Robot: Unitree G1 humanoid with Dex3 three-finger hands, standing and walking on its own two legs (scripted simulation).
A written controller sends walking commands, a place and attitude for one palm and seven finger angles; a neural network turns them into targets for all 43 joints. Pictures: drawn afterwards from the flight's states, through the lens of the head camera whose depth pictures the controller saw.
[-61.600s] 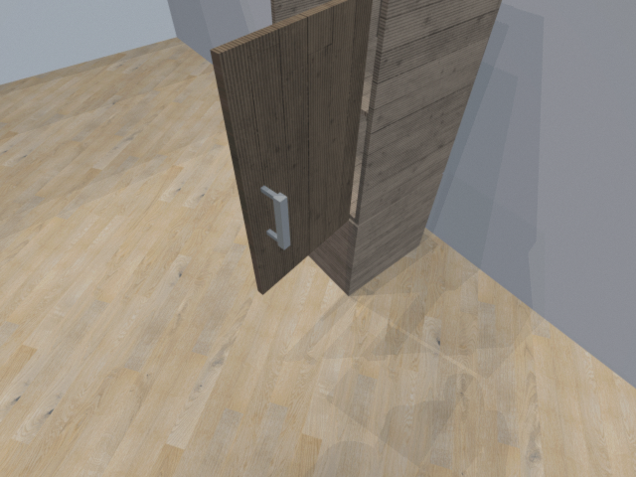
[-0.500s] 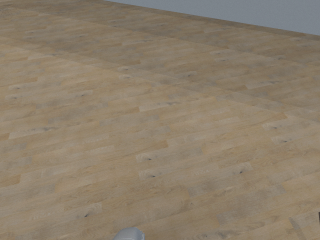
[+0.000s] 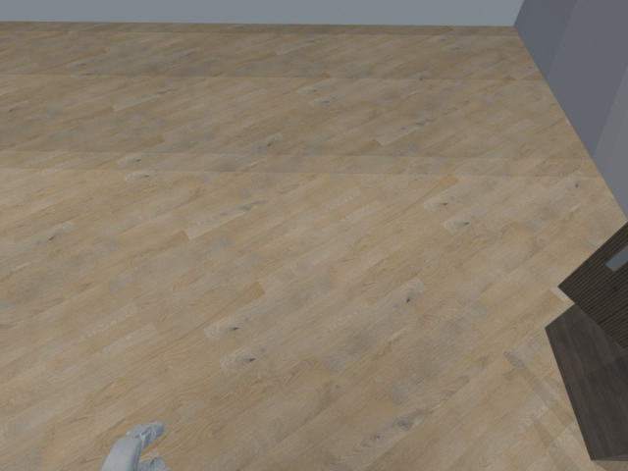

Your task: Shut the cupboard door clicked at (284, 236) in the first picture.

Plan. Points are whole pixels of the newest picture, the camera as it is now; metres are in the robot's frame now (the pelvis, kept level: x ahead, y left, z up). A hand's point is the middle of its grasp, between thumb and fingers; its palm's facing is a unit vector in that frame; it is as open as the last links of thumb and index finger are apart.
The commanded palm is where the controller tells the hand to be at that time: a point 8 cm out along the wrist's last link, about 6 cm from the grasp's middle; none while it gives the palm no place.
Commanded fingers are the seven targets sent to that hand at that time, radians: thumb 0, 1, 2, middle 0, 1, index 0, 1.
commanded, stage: turn to face it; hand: left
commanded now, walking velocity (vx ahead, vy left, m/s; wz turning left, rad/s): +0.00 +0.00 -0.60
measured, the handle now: out of the picture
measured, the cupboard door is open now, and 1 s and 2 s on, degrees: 31 31 31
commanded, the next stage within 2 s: take the last steps up to it in 1.56 s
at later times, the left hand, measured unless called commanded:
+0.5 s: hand (188, 453) +0.16 +0.20 -0.17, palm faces -0.23 -0.95 -0.18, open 7.4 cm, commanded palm none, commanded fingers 0.00 0.90 0.90 -0.20 -0.30 -0.20 -0.30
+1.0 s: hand (263, 399) +0.23 +0.10 -0.15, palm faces -0.55 -0.80 -0.24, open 7.4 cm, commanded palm none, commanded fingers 0.00 0.90 0.90 -0.20 -0.30 -0.20 -0.30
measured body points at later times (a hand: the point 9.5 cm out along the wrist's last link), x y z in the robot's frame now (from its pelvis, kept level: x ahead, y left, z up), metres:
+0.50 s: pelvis +0.03 +0.02 +0.00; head +0.09 +0.04 +0.45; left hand +0.17 +0.25 -0.16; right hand +0.06 -0.25 -0.11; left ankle +0.06 +0.12 -0.73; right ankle -0.05 -0.10 -0.66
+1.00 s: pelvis +0.04 -0.02 +0.00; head +0.08 -0.05 +0.45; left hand +0.26 +0.14 -0.13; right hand -0.04 -0.29 -0.13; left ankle +0.11 +0.10 -0.68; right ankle -0.03 -0.11 -0.73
